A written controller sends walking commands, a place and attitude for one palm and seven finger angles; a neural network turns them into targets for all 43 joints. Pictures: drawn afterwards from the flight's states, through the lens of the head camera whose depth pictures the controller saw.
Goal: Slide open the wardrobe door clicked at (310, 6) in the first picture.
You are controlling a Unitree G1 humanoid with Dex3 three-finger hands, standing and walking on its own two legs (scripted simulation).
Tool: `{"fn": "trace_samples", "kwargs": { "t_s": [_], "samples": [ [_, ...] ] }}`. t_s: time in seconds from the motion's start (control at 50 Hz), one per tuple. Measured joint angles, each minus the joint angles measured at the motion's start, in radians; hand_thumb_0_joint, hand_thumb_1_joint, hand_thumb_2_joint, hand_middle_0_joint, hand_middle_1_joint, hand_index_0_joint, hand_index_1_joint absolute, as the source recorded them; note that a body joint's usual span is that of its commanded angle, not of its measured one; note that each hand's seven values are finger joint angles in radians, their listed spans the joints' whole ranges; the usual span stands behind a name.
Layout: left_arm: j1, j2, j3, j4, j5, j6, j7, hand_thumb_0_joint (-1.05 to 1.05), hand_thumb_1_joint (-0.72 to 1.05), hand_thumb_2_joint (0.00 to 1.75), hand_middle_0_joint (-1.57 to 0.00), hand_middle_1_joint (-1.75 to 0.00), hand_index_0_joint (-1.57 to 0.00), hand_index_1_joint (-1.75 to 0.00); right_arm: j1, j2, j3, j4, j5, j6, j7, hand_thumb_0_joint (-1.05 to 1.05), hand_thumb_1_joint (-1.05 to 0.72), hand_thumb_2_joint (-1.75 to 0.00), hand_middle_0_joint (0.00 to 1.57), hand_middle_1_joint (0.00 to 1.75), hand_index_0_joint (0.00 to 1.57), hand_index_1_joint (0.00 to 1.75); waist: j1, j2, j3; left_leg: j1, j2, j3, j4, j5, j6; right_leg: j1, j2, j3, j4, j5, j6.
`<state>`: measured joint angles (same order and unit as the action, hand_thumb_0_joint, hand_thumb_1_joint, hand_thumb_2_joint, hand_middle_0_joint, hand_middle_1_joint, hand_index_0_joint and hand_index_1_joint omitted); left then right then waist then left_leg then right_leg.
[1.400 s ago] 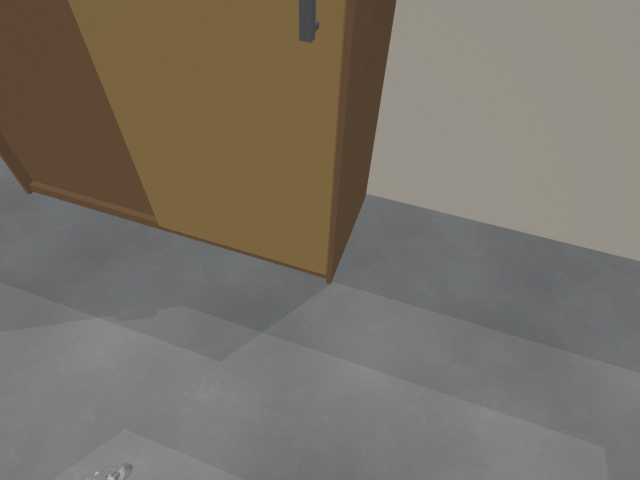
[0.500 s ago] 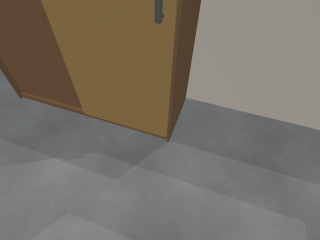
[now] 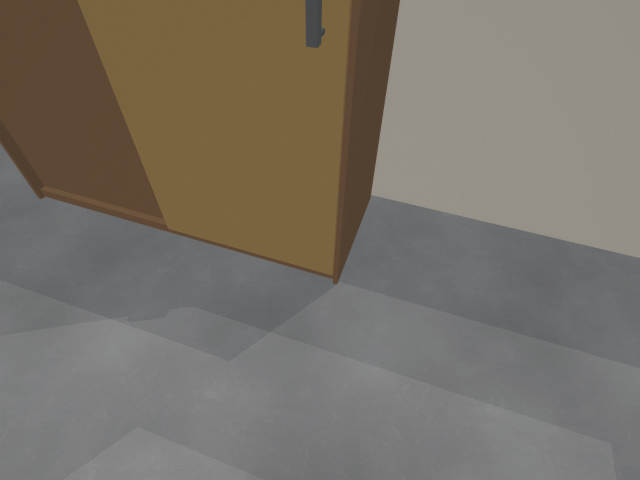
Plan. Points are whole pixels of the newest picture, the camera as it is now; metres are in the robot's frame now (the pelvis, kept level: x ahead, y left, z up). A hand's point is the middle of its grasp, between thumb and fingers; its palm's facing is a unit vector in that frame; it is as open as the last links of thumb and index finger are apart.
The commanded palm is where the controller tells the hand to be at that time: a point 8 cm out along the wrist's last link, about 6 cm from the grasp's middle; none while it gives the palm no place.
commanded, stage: look at it before walking up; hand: right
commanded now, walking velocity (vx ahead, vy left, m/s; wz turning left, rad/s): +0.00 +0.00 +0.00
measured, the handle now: out of the picture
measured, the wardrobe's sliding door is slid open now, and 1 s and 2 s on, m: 0.00 0.00 0.00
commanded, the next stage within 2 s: walk to a spot facing it in 0.04 s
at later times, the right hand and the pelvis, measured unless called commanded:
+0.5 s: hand out of the picture +0.06 -0.19 -0.18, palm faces -0.13 +0.95 -0.29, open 7.4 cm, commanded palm none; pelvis -0.01 +0.02 -0.02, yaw +10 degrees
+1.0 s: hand out of the picture +0.09 -0.20 -0.18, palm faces -0.32 +0.91 -0.24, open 7.4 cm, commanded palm none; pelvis -0.04 -0.02 -0.01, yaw +24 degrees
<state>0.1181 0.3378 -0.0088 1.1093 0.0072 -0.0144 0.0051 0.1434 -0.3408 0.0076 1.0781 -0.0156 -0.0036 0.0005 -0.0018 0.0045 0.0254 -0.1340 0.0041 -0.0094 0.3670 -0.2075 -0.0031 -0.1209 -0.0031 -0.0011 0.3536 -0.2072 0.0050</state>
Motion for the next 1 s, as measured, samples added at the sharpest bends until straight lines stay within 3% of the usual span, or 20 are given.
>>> {"fn": "trace_samples", "kwargs": {
  "t_s": [0.22,0.38,0.46,0.5,0.52,0.58,0.66,0.84,0.94,1.0],
  "samples": [
    [-0.005,0.000,0.001,-0.003,0.000,0.001,0.003,0.01,0.90,0.90,-0.20,-0.30,-0.20,-0.30,0.006,-0.001,-0.004,-0.001,0.000,0.004,-0.001,0.01,-0.90,-0.89,0.20,0.30,0.20,0.30,-0.008,-0.004,0.002,0.003,-0.002,-0.006,-0.002,0.000,0.001,0.008,-0.002,-0.006,-0.005,-0.001,0.001],
    [0.002,-0.061,0.020,-0.088,0.005,0.026,0.020,0.01,0.91,0.90,-0.20,-0.30,-0.20,-0.30,0.055,0.038,-0.026,-0.064,-0.005,0.054,-0.003,0.01,-0.91,-0.89,0.20,0.30,0.20,0.30,-0.017,0.008,0.019,-0.117,-0.028,-0.079,0.167,-0.055,0.004,-0.057,-0.024,-0.083,0.116,-0.066,0.006],
    [0.019,-0.095,0.030,-0.120,0.008,0.032,0.018,0.01,0.90,0.90,-0.20,-0.30,-0.20,-0.30,0.078,0.070,-0.038,-0.100,-0.007,0.070,0.009,0.01,-0.91,-0.89,0.20,0.30,0.20,0.30,-0.025,0.013,0.047,-0.198,-0.015,-0.026,0.349,-0.176,-0.001,-0.078,-0.042,-0.134,0.193,-0.108,0.014],
    [0.033,-0.098,0.035,-0.128,0.009,0.039,0.017,0.01,0.90,0.90,-0.20,-0.30,-0.20,-0.30,0.095,0.092,-0.043,-0.119,-0.009,0.064,0.016,0.01,-0.91,-0.89,0.20,0.30,0.20,0.30,-0.028,-0.008,0.055,-0.185,-0.010,0.010,0.317,-0.115,0.008,-0.100,-0.069,-0.146,0.264,-0.145,0.028],
    [0.037,-0.099,0.040,-0.129,0.008,0.046,0.016,0.01,0.90,0.90,-0.20,-0.30,-0.20,-0.30,0.101,0.104,-0.044,-0.126,-0.014,0.055,0.015,0.01,-0.91,-0.89,0.20,0.30,0.20,0.30,-0.025,-0.023,0.057,-0.194,-0.021,0.019,0.326,-0.094,0.028,-0.135,-0.082,-0.135,0.344,-0.182,0.035],
    [0.045,-0.101,0.052,-0.123,0.003,0.072,0.017,0.01,0.91,0.90,-0.20,-0.30,-0.20,-0.30,0.113,0.137,-0.043,-0.141,-0.010,0.042,0.004,0.01,-0.91,-0.89,0.20,0.30,0.20,0.30,-0.025,-0.040,0.060,-0.194,-0.044,0.024,0.306,-0.110,0.070,-0.254,-0.054,-0.046,0.614,-0.261,0.038],
    [0.039,-0.106,0.060,-0.129,0.007,0.073,0.013,0.01,0.91,0.90,-0.20,-0.30,-0.20,-0.30,0.129,0.163,-0.042,-0.148,-0.006,0.041,-0.001,0.01,-0.90,-0.89,0.20,0.30,0.20,0.30,-0.028,-0.031,0.058,-0.176,-0.065,-0.013,0.192,-0.034,0.077,-0.335,-0.041,-0.013,0.737,-0.185,0.052],
    [0.023,-0.102,0.067,-0.160,0.006,0.065,0.023,0.01,0.91,0.90,-0.20,-0.30,-0.20,-0.30,0.135,0.150,-0.061,-0.155,-0.010,0.043,0.002,0.01,-0.90,-0.89,0.20,0.30,0.21,0.30,-0.035,0.002,0.025,-0.186,-0.100,-0.114,0.087,0.061,0.065,-0.304,-0.034,0.017,0.606,-0.180,0.066],
    [0.014,-0.104,0.063,-0.186,-0.004,0.051,0.028,0.01,0.91,0.90,-0.20,-0.30,-0.19,-0.30,0.118,0.116,-0.075,-0.165,-0.016,0.056,0.002,0.01,-0.90,-0.89,0.20,0.30,0.20,0.30,-0.047,0.022,0.004,-0.216,-0.120,-0.177,0.084,0.087,0.038,-0.211,-0.008,0.021,0.378,-0.208,0.041],
    [0.031,-0.104,0.054,-0.212,-0.007,0.025,0.031,0.01,0.91,0.90,-0.20,-0.30,-0.20,-0.30,0.111,0.092,-0.084,-0.173,-0.011,0.070,0.003,0.01,-0.90,-0.89,0.20,0.30,0.20,0.30,-0.033,0.023,-0.015,-0.260,-0.143,-0.198,0.133,0.063,0.012,-0.119,-0.004,0.023,0.150,-0.135,0.005]
  ]
}}
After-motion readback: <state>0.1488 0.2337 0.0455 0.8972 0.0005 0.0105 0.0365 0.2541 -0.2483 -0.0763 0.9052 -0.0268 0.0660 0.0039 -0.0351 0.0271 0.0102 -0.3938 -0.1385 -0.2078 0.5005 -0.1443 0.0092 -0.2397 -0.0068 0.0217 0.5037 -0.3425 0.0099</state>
